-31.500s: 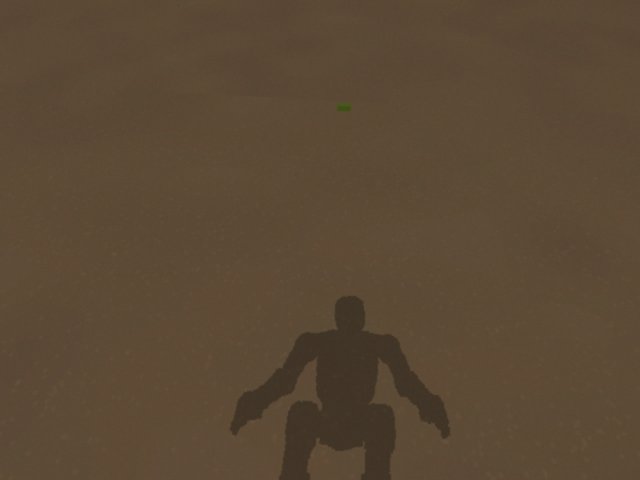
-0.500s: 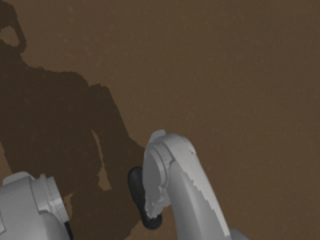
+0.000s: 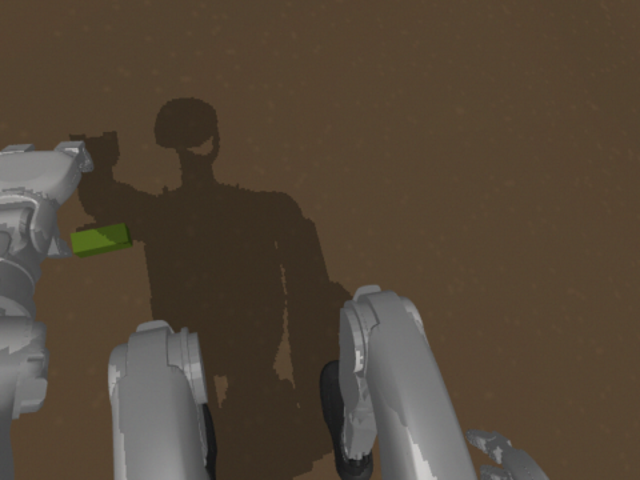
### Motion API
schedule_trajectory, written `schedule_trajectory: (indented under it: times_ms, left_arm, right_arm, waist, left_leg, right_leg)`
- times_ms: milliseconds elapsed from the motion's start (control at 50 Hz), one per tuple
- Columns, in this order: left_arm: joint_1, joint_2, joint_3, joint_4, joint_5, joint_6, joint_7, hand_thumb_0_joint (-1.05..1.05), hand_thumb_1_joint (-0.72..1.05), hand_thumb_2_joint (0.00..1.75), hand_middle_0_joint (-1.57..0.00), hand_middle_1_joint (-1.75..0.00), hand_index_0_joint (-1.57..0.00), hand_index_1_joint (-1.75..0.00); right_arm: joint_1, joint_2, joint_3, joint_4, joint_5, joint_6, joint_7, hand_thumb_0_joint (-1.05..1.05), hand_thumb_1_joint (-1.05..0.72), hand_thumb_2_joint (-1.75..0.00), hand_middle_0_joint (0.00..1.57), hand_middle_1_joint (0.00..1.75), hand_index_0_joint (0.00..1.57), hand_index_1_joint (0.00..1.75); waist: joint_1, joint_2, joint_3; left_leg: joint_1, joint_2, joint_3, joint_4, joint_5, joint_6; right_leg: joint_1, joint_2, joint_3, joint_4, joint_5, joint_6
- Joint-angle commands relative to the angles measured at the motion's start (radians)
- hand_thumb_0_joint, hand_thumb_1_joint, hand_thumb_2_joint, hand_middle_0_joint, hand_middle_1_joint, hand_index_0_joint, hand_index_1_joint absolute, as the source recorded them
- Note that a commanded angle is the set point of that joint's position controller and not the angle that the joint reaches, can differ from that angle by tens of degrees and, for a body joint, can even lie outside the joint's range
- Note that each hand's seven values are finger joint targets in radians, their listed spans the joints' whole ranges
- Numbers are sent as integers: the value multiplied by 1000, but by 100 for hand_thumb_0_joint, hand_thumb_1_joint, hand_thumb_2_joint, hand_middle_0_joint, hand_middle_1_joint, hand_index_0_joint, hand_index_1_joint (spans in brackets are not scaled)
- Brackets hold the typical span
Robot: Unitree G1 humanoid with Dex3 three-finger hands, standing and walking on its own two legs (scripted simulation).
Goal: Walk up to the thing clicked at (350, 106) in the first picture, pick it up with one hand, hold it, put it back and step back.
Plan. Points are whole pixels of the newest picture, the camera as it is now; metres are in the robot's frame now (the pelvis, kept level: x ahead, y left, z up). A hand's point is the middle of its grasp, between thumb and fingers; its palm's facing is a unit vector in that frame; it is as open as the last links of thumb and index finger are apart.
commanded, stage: withdraw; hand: left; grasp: from above
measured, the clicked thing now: (102, 240) +0.51 +0.27 -0.34
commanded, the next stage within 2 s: home in 0.06 s
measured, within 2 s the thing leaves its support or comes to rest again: neither
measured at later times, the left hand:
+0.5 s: hand (58, 198) +0.51 +0.28 -0.16, palm faces -0.32 -0.24 -0.92, open 10.9 cm
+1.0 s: hand out of the picture +0.32 +0.24 +0.06, palm faces -0.08 -0.87 -0.48, open 7.4 cm
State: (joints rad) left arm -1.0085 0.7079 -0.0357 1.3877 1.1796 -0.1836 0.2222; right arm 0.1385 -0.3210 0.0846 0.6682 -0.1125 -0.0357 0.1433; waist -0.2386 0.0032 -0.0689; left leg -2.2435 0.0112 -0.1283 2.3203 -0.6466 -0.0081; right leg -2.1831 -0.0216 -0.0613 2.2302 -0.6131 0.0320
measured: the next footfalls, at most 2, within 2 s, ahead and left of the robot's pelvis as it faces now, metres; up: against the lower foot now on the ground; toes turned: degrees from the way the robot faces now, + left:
none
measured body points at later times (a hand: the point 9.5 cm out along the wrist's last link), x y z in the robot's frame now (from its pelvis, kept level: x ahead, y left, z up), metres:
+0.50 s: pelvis +0.02 +0.00 -0.01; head +0.26 +0.06 +0.36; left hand +0.52 +0.29 -0.11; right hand +0.03 -0.25 -0.11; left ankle +0.09 +0.13 -0.32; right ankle +0.12 -0.13 -0.32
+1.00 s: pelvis +0.02 +0.00 +0.17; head +0.18 +0.05 +0.59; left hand +0.33 +0.28 +0.09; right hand +0.25 -0.24 +0.07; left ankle +0.09 +0.13 -0.32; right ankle +0.12 -0.13 -0.32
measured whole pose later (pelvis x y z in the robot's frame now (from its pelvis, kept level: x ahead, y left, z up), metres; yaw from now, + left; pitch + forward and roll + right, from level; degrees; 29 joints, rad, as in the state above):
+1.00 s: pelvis +0.02 +0.00 +0.17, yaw +4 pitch +30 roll -5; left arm -0.16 0.37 0.05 0.37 0.22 0.21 0.04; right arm 0.06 -0.27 -0.01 0.55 0.03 -0.05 0.01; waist -0.06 0.02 -0.20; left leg -1.69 0.02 -0.08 1.79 -0.63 -0.01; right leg -1.64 -0.03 -0.05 1.73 -0.61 0.02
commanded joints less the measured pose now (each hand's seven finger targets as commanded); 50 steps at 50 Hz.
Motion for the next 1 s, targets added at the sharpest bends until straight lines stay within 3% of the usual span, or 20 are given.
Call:
schedule_trajectory:
  times_ms: [0, 80, 140, 160, 200, 260, 320, 340, 440, 520, 560, 600, 640, 660, 680, 700, 740, 800, 840, 980]
  left_arm:
    - [-357, 239, 38, 4, 43, -26, 87, 0, -30, 85, -26, -81, -25, -82]
    - [-419, 276, 48, 57, 81, -49, 144, 0, -27, 83, -28, -80, -28, -80]
    - [-474, 361, 97, 29, 105, -58, 193, 0, -27, 82, -28, -79, -28, -79]
    - [-455, 357, 102, 34, 116, -53, 204, 0, -23, 90, -25, -71, -22, -71]
    - [-472, 371, 130, -18, 114, -50, 228, 0, -14, 90, -24, -63, -22, -65]
    - [-460, 384, 167, -113, 73, -23, 242, 0, -1, 88, -23, -57, -21, -59]
    - [-368, 378, 206, -232, -7, 25, 224, 0, 12, 92, -23, -56, -22, -58]
    - [-327, 355, 201, -224, -36, 42, 206, 0, 19, 92, -23, -54, -22, -55]
    - [-172, 269, 213, -415, -232, 113, 84, 0, 46, 93, -22, -46, -21, -47]
    - [44, 129, 170, -532, -387, 173, -42, 0, 71, 92, -21, -36, -21, -37]
    - [118, 142, 212, -648, -460, 188, -96, 0, 87, 92, -21, -32, -20, -32]
    - [207, 25, 150, -732, -537, 202, -150, 0, 90, 90, -20, -30, -20, -30]
    - [265, 18, 167, -832, -608, 212, -179, 0, 90, 90, -20, -30, -20, -30]
    - [290, 30, 191, -876, -636, 217, -183, 0, 90, 90, -20, -30, -20, -30]
    - [361, -10, 170, -867, -658, 229, -191, 0, 90, 90, -20, -30, -20, -30]
    - [346, -50, 140, -963, -683, 227, -195, 0, 90, 90, -20, -30, -20, -30]
    - [384, -50, 172, -1007, -738, 237, -188, 0, 90, 90, -20, -30, -20, -30]
    - [453, -110, 149, -1088, -798, 262, -179, 0, 90, 90, -20, -30, -20, -30]
    - [513, -127, 163, -1161, -856, 284, -169, 0, 90, 90, -20, -30, -20, -30]
    - [722, -206, 145, -1303, -1056, 392, -149, 0, 90, 90, -20, -30, -20, -30]
  right_arm:
    - [196, -208, -46, -1, -11, -8, -35, 0, -89, -90, 20, 30, 20, 30]
    - [210, -227, -22, 2, -27, -25, -38, 0, -89, -89, 20, 30, 20, 30]
    - [230, -243, -19, 1, -43, -41, -38, 0, -89, -89, 20, 30, 20, 30]
    - [234, -243, -20, 6, -48, -47, -36, 0, -88, -89, 20, 30, 20, 30]
    - [253, -250, -24, 10, -57, -54, -33, 0, -89, -90, 20, 30, 20, 30]
    - [271, -249, -43, 20, -59, -66, -19, 0, -89, -90, 20, 30, 20, 30]
    - [293, -257, -78, 17, -43, -69, -6, 0, -89, -90, 20, 30, 20, 30]
    - [300, -254, -88, 17, -38, -69, 1, 0, -89, -90, 20, 30, 20, 30]
    - [336, -230, -140, 20, 16, -40, 17, 0, -89, -90, 20, 30, 20, 30]
    - [306, -196, -156, -18, 65, -7, 13, 0, -90, -90, 20, 30, 20, 30]
    - [262, -199, -166, -69, 79, 3, 0, 0, -90, -90, 20, 30, 20, 30]
    - [237, -172, -167, -81, 90, 10, -10, 0, -90, -90, 20, 30, 20, 30]
    - [200, -158, -169, -104, 102, 9, -25, 0, -90, -90, 20, 30, 20, 30]
    - [187, -160, -174, -118, 106, 10, -33, 0, -90, -90, 20, 30, 20, 30]
    - [169, -152, -176, -123, 112, 11, -39, 0, -90, -90, 20, 30, 20, 30]
    - [148, -138, -176, -142, 113, 7, -43, 0, -90, -90, 20, 30, 20, 30]
    - [121, -137, -174, -153, 120, -2, -62, 0, -90, -90, 20, 30, 20, 30]
    - [81, -130, -171, -169, 131, -17, -91, 0, -90, -90, 20, 30, 20, 30]
    - [58, -128, -170, -178, 138, -29, -114, 0, -90, -90, 20, 30, 20, 30]
    - [-10, -93, -147, -227, 149, -67, -178, 0, -90, -90, 20, 30, 20, 30]
  waist:
    - [-68, 165, -497]
    - [-88, 239, -515]
    - [-83, 304, -571]
    - [-80, 343, -588]
    - [-83, 412, -647]
    - [-65, 475, -727]
    - [-13, 522, -849]
    - [-11, 509, -846]
    - [59, 428, -950]
    - [56, 242, -816]
    - [79, 194, -799]
    - [75, 156, -717]
    - [101, 149, -706]
    - [112, 136, -699]
    - [111, 120, -665]
    - [110, 141, -677]
    - [132, 158, -649]
    - [126, 171, -629]
    - [146, 181, -636]
    - [140, 130, -570]
  left_leg:
    - [299, -29, 85, -205, 1, 37]
    - [332, -29, 77, -189, 16, 33]
    - [386, -27, 75, -181, 34, 28]
    - [426, -22, 73, -182, 57, 20]
    - [482, -20, 68, -178, 99, 14]
    - [524, -17, 74, -174, 149, 9]
    - [609, -16, 78, -207, 216, 3]
    - [614, -15, 80, -214, 221, 5]
    - [632, -17, 106, -272, 274, 24]
    - [545, -16, 101, -345, 226, 44]
    - [552, -14, 84, -392, 197, 46]
    - [561, -9, 70, -444, 147, 47]
    - [599, -3, 62, -494, 119, 45]
    - [619, -4, 58, -517, 91, 45]
    - [641, 1, 50, -548, 76, 43]
    - [667, 2, 55, -567, 70, 41]
    - [739, 8, 34, -632, 37, 34]
    - [827, 9, 26, -701, 24, 28]
    - [896, 8, 16, -759, 2, 23]
    - [1032, 4, 32, -918, -39, 29]
  right_leg:
    - [290, 61, -46, -229, -14, -73]
    - [248, 56, -76, -181, 23, -71]
    - [243, 52, -91, -157, 50, -69]
    - [236, 52, -97, -136, 73, -73]
    - [226, 48, -112, -108, 121, -74]
    - [237, 44, -112, -94, 166, -77]
    - [280, 34, -110, -102, 218, -79]
    - [288, 35, -108, -111, 223, -80]
    - [439, 41, -72, -205, 262, -71]
    - [527, 47, -51, -307, 252, -61]
    - [557, 43, -42, -346, 229, -61]
    - [552, 41, -37, -396, 187, -62]
    - [577, 38, -28, -436, 160, -60]
    - [592, 36, -25, -462, 133, -63]
    - [594, 34, -22, -483, 121, -61]
    - [611, 35, -17, -503, 117, -62]
    - [616, 31, -18, -533, 91, -63]
    - [649, 24, -9, -589, 84, -63]
    - [688, 20, -2, -634, 69, -61]
    - [883, 21, 22, -836, 21, -50]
